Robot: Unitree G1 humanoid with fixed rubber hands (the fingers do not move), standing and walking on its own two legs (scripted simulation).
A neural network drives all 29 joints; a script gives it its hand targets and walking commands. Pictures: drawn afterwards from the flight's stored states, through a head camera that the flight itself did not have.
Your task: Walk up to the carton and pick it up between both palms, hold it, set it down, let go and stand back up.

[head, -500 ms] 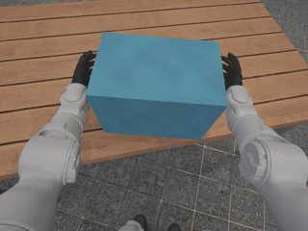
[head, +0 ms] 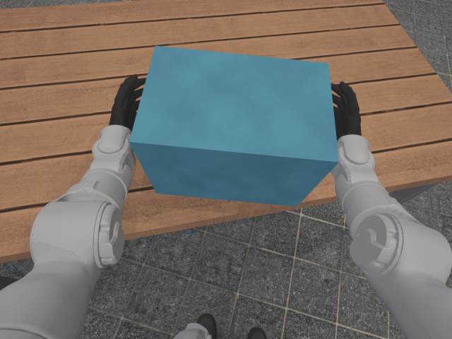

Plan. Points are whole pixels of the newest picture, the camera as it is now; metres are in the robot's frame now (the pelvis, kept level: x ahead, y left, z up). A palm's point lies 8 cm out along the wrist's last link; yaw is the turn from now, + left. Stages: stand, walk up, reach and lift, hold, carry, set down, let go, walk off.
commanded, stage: reach and lift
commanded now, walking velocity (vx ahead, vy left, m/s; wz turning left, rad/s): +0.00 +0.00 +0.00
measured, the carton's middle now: (233, 134) +0.47 +0.03 +0.01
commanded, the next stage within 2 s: none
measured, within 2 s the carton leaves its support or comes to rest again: leaves its support in 1.10 s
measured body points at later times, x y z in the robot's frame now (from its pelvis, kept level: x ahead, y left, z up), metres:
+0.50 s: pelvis -0.01 +0.00 +0.00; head +0.10 +0.04 +0.43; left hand +0.46 +0.22 +0.05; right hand +0.46 -0.18 +0.06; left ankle +0.02 +0.06 -0.72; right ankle -0.02 -0.13 -0.72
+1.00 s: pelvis -0.02 +0.00 +0.00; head +0.09 +0.03 +0.44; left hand +0.45 +0.20 +0.05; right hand +0.44 -0.19 +0.06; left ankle +0.02 +0.06 -0.72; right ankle -0.02 -0.13 -0.72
